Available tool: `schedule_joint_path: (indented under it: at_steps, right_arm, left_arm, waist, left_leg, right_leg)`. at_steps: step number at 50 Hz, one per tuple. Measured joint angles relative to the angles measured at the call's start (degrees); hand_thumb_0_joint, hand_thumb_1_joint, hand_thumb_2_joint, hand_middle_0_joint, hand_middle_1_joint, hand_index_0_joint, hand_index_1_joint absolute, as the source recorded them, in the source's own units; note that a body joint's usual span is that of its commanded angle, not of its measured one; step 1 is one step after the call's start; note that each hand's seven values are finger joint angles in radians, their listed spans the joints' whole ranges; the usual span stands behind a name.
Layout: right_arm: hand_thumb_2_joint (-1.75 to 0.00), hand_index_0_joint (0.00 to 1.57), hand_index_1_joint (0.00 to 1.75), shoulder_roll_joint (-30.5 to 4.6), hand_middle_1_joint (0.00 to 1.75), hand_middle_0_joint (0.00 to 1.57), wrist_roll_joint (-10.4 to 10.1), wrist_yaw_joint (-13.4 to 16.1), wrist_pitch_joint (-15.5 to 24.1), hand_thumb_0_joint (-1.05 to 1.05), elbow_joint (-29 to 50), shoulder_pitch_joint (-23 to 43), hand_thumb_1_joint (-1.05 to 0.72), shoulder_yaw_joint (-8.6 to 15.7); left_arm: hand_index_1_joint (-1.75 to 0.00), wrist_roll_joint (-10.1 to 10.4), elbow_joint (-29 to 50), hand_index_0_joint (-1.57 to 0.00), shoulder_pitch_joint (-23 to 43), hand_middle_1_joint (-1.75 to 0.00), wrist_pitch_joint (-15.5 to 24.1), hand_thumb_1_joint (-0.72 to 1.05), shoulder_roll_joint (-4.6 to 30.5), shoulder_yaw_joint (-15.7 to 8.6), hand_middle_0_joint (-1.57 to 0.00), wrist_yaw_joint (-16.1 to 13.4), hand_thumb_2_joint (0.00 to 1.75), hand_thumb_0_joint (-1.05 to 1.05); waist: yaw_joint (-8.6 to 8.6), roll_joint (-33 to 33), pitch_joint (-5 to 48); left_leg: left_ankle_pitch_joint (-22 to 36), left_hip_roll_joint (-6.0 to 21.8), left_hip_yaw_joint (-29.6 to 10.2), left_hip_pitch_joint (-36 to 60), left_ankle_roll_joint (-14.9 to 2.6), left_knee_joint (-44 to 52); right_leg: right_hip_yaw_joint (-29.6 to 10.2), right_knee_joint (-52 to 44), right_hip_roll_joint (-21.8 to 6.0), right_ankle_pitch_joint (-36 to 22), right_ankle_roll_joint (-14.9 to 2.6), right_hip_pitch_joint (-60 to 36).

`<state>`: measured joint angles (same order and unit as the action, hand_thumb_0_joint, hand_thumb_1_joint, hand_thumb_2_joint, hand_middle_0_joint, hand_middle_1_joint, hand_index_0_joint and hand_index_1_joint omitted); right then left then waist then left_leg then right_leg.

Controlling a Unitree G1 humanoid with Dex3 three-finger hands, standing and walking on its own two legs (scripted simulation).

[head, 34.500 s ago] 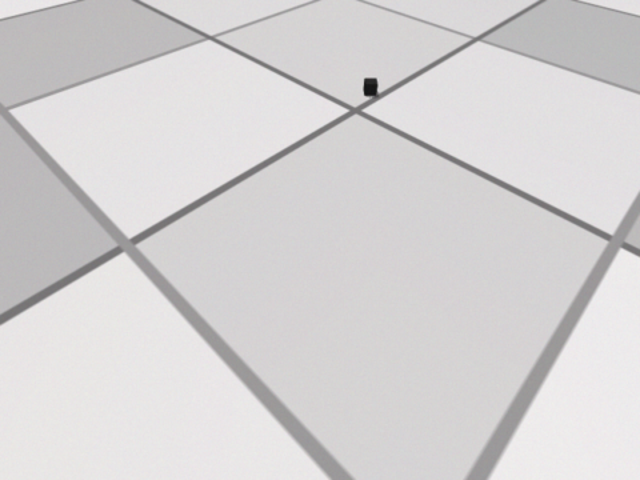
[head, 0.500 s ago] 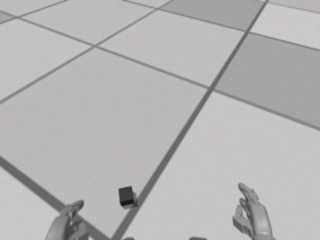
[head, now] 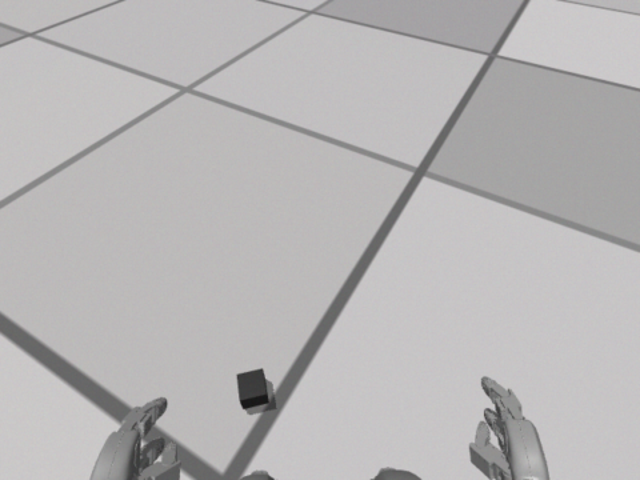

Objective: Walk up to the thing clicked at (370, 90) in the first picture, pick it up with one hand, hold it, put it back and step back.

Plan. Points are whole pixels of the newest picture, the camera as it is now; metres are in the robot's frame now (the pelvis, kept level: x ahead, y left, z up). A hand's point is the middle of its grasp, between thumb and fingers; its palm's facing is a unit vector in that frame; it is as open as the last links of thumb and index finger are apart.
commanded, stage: home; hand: left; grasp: from above
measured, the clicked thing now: (252, 388) +0.48 +0.17 -0.68
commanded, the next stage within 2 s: stand in 1.16 s
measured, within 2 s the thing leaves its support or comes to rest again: neither
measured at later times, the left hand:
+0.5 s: hand (171, 460) +0.17 +0.18 -0.05, palm faces +0.04 -0.98 -0.19, open 7.5 cm
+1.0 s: hand (168, 466) +0.17 +0.18 -0.05, palm faces +0.03 -0.98 -0.19, open 7.4 cm
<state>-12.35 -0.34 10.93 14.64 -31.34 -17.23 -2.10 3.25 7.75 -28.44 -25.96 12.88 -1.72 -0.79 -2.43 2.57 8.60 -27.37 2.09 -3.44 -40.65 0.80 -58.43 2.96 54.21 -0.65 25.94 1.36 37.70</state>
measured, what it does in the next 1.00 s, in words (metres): stands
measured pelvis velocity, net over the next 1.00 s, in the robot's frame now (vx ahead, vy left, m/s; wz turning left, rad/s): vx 0.00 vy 0.01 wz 0.00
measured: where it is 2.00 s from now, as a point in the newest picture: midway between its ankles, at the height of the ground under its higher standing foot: outside the picture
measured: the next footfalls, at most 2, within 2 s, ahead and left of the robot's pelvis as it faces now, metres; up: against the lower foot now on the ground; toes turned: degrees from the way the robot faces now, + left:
none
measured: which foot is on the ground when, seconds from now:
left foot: down 0.00-1.00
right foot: down 0.00-1.00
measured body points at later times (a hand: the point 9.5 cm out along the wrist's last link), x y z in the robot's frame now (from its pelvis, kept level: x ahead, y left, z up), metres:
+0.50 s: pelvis +0.01 +0.00 +0.00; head +0.03 +0.01 +0.45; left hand +0.17 +0.23 -0.03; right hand +0.17 -0.24 -0.06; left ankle +0.02 +0.12 -0.68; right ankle +0.01 -0.14 -0.68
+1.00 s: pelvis +0.00 +0.01 +0.00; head +0.02 +0.02 +0.45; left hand +0.16 +0.24 -0.03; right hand +0.16 -0.24 -0.06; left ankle +0.02 +0.12 -0.68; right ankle +0.01 -0.14 -0.68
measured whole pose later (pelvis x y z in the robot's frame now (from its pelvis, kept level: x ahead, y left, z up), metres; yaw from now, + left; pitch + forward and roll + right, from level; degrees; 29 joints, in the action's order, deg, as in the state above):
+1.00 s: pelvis +0.00 +0.01 +0.00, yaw +0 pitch +9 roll -3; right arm -12.1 -0.3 10.6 13.8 -30.8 -17.0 -1.9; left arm 3.0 8.2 -28.8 -26.2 13.4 -1.5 -1.0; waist -2.4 2.5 9.0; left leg -28.2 2.0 -3.4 -40.5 0.4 -59.1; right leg 2.8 54.2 -0.7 26.3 1.8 37.2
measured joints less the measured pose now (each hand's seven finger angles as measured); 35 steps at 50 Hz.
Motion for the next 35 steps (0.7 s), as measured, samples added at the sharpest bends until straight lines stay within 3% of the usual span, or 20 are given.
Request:
schedule_joint_path:
  at_steps: [35]
  right_arm:
    - [-0.89,0.2,0.3,0.31,0.3,0.2,0.24,-0.41,-0.81,0.01,0.18,0.51,-0.9,0.29]
  left_arm:
    - [-0.3,-0.28,0.27,-0.2,-0.16,-0.3,0.01,0.9,0.62,0.17,-0.2,-0.28,0.9,0.01]
  waist:
    - [0.06,-0.2,0.23]
  left_leg:
    - [-0.94,-0.08,0.18,0.72,-0.39,-0.21]
  right_leg:
    - [-0.19,-0.48,-0.06,0.52,0.44,-0.99]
